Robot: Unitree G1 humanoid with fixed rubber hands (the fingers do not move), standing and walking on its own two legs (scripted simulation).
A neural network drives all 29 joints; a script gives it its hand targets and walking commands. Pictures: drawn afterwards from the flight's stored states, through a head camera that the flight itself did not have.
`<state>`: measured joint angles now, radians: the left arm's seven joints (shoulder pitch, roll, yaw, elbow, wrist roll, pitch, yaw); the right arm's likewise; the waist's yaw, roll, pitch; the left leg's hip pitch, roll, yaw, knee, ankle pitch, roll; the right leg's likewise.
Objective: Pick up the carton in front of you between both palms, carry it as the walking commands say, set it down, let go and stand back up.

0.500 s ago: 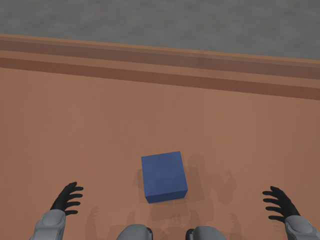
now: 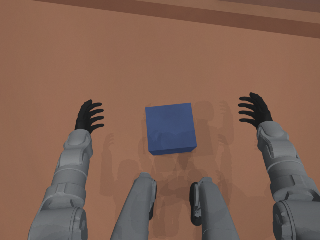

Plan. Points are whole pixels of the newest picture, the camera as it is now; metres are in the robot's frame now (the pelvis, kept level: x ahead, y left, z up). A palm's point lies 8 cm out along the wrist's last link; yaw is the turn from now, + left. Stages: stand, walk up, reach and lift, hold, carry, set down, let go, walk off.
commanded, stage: reach and lift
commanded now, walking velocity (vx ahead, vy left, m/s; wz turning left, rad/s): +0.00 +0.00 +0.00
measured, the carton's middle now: (170, 131) +0.44 +0.03 -0.56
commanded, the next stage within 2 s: none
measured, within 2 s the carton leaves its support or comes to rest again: leaves its support in 1.96 s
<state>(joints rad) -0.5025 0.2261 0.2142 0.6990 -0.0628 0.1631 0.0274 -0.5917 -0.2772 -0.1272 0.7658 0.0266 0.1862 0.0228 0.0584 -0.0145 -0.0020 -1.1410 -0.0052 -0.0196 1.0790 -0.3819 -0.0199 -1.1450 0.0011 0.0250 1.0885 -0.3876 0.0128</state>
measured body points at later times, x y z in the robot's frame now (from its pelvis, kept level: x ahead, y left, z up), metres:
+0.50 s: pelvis -0.02 +0.00 -0.07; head +0.28 -0.01 +0.27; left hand +0.44 +0.23 -0.19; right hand +0.50 -0.15 -0.20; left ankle +0.06 +0.13 -0.65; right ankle +0.06 -0.12 -0.65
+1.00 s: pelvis -0.06 -0.01 -0.26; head +0.29 +0.00 +0.02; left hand +0.43 +0.23 -0.43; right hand +0.49 -0.15 -0.43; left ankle +0.06 +0.13 -0.65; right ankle +0.06 -0.13 -0.65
